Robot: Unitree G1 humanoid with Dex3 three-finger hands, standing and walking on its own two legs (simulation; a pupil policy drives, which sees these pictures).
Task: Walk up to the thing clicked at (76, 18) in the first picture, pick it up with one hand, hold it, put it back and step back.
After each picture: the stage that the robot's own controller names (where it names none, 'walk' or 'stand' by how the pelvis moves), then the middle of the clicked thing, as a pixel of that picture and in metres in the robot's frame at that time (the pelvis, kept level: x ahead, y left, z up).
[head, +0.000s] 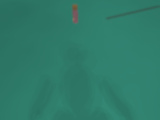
stand; (75, 14) +1.84 +0.12 -0.66
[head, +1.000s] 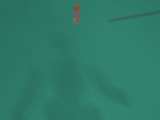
walk; (76, 14) +1.70 +0.16 -0.63
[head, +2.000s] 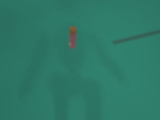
walk; (72, 38) +1.14 +0.15 -0.63
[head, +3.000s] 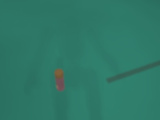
walk; (59, 80) +0.73 +0.18 -0.63
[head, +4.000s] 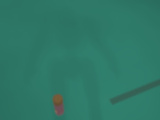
walk; (58, 105) +0.50 +0.15 -0.64
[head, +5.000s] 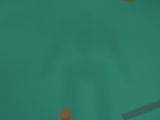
stand; out of the picture +0.42 +0.15 -0.64
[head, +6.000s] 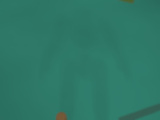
stand; out of the picture +0.39 +0.16 -0.64
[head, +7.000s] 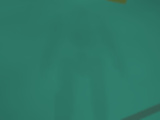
stand; out of the picture +0.33 +0.20 -0.65
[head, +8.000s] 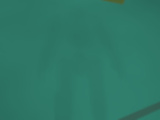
stand; out of the picture +0.34 +0.20 -0.66
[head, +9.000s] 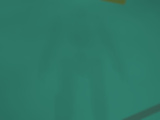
stand; out of the picture +0.33 +0.20 -0.66
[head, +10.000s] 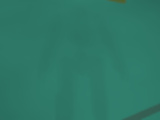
stand; out of the picture +0.33 +0.20 -0.66
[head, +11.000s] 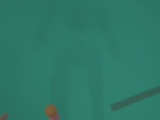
go down; (52, 114) +0.35 +0.19 -0.62
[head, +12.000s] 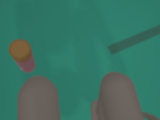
go down; (24, 58) +0.42 +0.22 -0.23
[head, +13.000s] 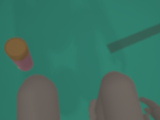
close in; (21, 57) +0.42 +0.22 -0.23
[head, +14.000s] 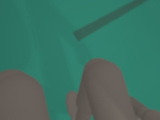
close in; out of the picture +0.41 +0.24 -0.16
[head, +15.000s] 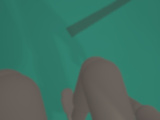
close; out of the picture +0.41 +0.26 -0.16
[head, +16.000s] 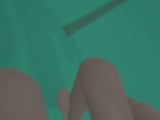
lift; out of the picture +0.39 +0.26 -0.16
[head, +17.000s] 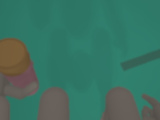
lift; (21, 73) +0.32 +0.20 +0.01
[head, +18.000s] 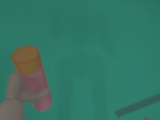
hold; (35, 82) +0.31 +0.17 +0.04
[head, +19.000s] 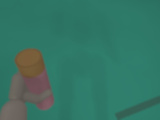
hold; (38, 83) +0.31 +0.16 +0.04
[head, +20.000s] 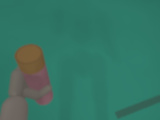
crouch; (37, 79) +0.32 +0.17 +0.05
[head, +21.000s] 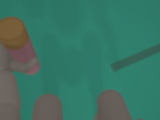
crouch; (23, 52) +0.42 +0.19 -0.03
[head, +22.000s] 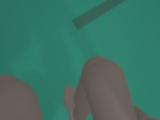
lower; out of the picture +0.43 +0.27 -0.17
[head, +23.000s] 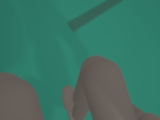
lower; out of the picture +0.42 +0.27 -0.16
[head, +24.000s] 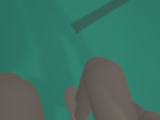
lower; out of the picture +0.42 +0.27 -0.15
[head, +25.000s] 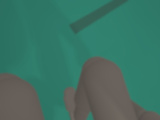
lower; out of the picture +0.43 +0.26 -0.15
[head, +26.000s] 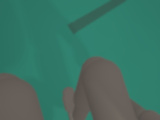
loosen; out of the picture +0.43 +0.26 -0.15
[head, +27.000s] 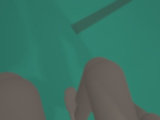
withdraw; out of the picture +0.41 +0.24 -0.17
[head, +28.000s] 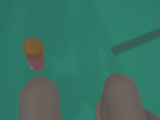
walk; (35, 57) +0.44 +0.19 -0.23
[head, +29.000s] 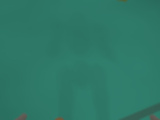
stand; out of the picture +0.36 +0.16 -0.59
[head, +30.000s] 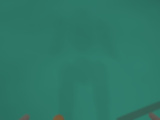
stand; out of the picture +0.36 +0.17 -0.60
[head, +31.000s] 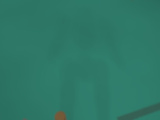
stand; out of the picture +0.37 +0.16 -0.61
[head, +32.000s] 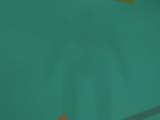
walk; out of the picture +0.37 +0.16 -0.65
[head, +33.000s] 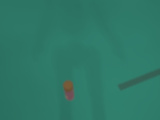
walk; (69, 91) +0.51 +0.12 -0.64
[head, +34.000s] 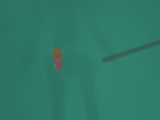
walk; (57, 59) +0.80 +0.18 -0.64
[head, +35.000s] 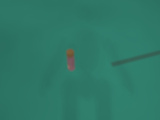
stand; (70, 60) +0.99 +0.15 -0.64
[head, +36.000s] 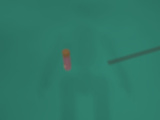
stand; (66, 60) +0.98 +0.17 -0.66
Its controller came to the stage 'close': yes
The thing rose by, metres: 0.69
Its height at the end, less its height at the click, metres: +0.00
